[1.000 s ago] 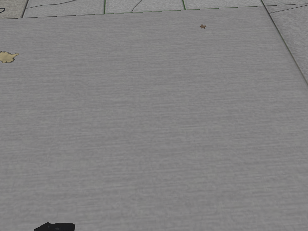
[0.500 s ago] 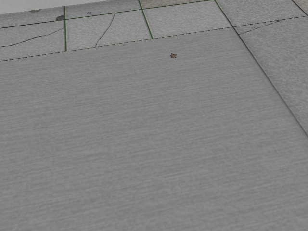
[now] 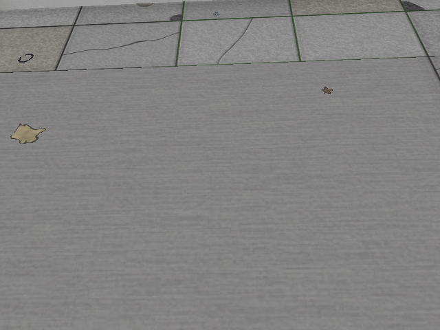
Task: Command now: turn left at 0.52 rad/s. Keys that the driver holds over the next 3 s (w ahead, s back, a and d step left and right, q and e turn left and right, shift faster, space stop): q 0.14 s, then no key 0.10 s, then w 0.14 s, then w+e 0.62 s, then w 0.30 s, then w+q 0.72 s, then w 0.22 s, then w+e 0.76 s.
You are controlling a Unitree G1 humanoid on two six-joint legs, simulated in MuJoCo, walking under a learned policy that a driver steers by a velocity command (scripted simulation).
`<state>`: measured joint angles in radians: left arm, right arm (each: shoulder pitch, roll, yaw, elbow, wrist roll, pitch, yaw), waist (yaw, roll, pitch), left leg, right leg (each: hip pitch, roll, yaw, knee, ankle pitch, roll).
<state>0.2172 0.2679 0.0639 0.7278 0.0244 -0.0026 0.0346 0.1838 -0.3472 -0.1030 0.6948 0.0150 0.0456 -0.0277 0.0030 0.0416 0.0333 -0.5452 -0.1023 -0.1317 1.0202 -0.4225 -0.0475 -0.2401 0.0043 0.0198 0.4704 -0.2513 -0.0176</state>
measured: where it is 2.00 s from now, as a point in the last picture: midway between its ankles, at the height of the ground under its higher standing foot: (259, 222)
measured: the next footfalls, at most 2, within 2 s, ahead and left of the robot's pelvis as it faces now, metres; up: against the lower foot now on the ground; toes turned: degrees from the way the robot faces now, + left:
left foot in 0.30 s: +0.02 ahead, +0.15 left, +0.00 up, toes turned +9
right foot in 0.82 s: +0.34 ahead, -0.09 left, +0.00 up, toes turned -3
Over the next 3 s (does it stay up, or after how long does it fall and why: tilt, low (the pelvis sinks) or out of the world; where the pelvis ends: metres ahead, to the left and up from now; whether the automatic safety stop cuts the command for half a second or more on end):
stays up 1.37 0.00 -0.01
